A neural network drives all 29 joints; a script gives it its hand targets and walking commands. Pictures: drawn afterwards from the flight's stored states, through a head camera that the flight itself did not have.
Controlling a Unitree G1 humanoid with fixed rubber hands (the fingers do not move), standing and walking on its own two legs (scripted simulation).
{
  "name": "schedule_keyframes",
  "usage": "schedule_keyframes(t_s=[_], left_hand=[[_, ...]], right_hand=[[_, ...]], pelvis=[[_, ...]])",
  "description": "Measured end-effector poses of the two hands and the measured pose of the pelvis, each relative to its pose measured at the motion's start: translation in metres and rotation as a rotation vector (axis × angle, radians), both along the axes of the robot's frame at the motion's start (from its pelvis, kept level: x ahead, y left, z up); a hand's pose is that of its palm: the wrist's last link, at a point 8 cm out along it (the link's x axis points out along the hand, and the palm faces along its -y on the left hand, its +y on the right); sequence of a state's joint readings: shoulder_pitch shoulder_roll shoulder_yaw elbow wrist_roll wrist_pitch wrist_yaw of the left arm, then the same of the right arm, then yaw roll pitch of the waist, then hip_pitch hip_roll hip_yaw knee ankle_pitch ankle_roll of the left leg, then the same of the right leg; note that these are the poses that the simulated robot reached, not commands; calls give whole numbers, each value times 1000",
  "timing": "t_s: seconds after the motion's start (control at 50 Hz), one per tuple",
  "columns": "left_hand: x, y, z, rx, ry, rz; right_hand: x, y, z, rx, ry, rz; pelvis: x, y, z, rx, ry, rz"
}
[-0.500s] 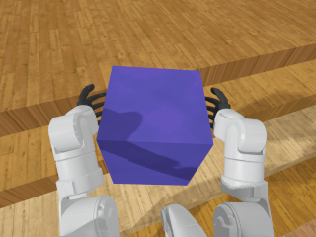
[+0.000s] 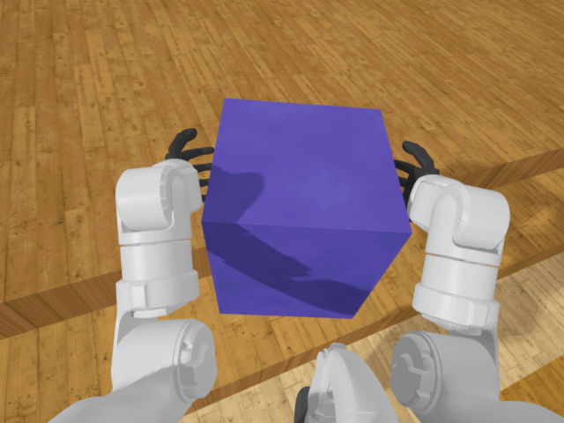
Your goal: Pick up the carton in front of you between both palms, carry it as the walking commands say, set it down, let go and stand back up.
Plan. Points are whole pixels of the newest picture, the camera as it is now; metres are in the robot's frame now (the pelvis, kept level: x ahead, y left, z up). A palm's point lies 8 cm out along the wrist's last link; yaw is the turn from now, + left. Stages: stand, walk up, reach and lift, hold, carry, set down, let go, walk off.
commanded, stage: carry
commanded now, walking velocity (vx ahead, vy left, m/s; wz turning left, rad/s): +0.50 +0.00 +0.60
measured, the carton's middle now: (294, 218) +0.38 +0.03 +0.08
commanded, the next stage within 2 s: none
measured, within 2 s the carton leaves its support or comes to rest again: neither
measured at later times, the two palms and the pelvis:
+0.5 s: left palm out of the picture +0.68 +0.22 +0.37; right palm out of the picture +0.72 -0.08 +0.35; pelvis +0.36 +0.03 +0.21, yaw +13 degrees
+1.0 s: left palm out of the picture +1.02 +0.32 +0.53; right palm out of the picture +1.15 +0.05 +0.55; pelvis +0.74 +0.03 +0.40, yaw +16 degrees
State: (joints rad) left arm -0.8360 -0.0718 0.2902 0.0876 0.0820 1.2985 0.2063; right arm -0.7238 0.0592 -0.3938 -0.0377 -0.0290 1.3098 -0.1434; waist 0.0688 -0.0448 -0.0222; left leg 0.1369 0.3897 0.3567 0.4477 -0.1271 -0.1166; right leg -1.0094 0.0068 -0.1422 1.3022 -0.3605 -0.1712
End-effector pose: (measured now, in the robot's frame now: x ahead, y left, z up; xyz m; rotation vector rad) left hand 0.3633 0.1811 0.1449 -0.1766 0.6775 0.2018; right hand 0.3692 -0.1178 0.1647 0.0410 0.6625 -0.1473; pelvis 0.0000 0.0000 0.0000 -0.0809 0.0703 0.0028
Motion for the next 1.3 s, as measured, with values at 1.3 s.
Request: schedule_keyframes(t_s=[1.3], left_hand=[[861, 211, 517, 98, -119, 304]], right_hand=[[957, 228, 500, 75, -139, 327]], pelvis=[[927, 116, 465, 68, 50, 302]])
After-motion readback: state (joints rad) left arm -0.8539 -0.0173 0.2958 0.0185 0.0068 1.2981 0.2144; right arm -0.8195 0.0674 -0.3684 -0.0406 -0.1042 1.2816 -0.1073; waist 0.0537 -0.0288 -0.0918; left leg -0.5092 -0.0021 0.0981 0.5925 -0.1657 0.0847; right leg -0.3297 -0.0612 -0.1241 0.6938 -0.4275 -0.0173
